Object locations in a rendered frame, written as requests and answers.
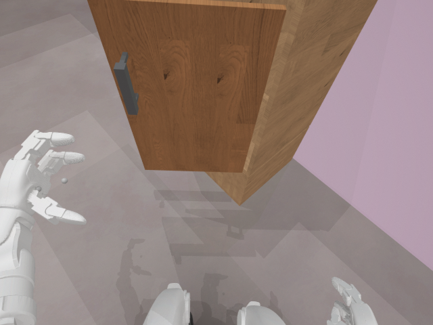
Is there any left robot forearm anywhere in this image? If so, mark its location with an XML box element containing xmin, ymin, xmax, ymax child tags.
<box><xmin>0</xmin><ymin>207</ymin><xmax>37</xmax><ymax>325</ymax></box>

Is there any right robot hand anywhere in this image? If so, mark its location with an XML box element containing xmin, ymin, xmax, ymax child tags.
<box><xmin>327</xmin><ymin>277</ymin><xmax>378</xmax><ymax>325</ymax></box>

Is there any robot right thigh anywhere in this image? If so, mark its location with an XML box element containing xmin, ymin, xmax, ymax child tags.
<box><xmin>237</xmin><ymin>305</ymin><xmax>286</xmax><ymax>325</ymax></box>

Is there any handle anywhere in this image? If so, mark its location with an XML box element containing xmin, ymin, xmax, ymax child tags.
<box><xmin>114</xmin><ymin>52</ymin><xmax>139</xmax><ymax>115</ymax></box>

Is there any right robot shin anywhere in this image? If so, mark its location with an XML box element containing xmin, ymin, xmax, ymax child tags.
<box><xmin>246</xmin><ymin>301</ymin><xmax>260</xmax><ymax>307</ymax></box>

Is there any left robot hand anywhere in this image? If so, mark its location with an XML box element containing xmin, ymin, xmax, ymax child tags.
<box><xmin>0</xmin><ymin>130</ymin><xmax>87</xmax><ymax>225</ymax></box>

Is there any cupboard door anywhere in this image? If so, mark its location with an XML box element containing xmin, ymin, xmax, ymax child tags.
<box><xmin>87</xmin><ymin>0</ymin><xmax>287</xmax><ymax>173</ymax></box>

